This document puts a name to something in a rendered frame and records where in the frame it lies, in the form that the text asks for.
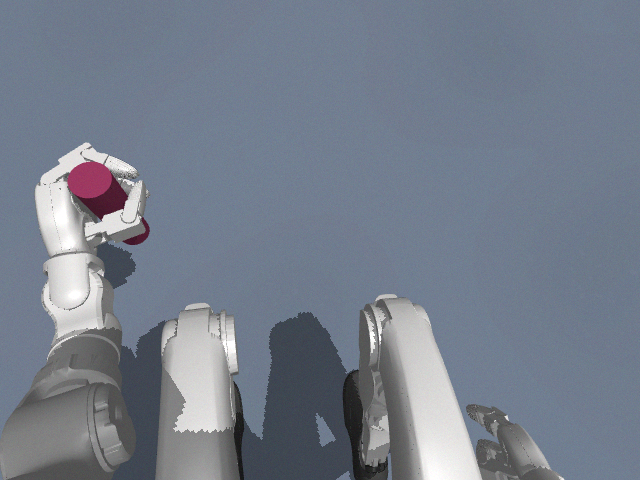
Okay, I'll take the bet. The right robot foot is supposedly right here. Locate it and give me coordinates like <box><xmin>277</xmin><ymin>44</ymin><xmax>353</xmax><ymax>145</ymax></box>
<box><xmin>343</xmin><ymin>370</ymin><xmax>388</xmax><ymax>480</ymax></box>

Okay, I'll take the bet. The right robot hand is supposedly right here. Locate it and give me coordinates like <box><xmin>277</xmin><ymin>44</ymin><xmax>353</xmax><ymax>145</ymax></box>
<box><xmin>466</xmin><ymin>404</ymin><xmax>551</xmax><ymax>480</ymax></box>

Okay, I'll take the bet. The can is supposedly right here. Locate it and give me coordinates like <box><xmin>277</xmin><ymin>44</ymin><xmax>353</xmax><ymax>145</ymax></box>
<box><xmin>68</xmin><ymin>162</ymin><xmax>150</xmax><ymax>245</ymax></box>

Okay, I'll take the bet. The left robot hand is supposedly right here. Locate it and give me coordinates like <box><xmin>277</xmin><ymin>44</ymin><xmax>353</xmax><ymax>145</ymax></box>
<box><xmin>34</xmin><ymin>143</ymin><xmax>151</xmax><ymax>258</ymax></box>

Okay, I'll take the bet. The left robot arm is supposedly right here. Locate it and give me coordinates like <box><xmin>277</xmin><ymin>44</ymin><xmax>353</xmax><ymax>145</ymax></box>
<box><xmin>0</xmin><ymin>251</ymin><xmax>136</xmax><ymax>480</ymax></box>

